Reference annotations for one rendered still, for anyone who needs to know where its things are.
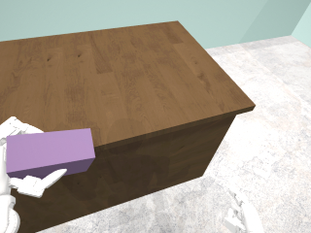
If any robot right hand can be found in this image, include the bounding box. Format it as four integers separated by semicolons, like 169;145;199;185
225;187;264;233

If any table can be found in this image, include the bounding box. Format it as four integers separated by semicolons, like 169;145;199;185
0;20;256;233

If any sponge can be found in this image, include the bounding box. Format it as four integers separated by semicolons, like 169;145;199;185
6;128;95;180

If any left robot forearm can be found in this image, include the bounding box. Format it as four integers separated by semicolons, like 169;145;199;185
0;194;20;233

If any robot left hand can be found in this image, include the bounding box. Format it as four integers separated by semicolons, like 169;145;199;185
0;116;67;198

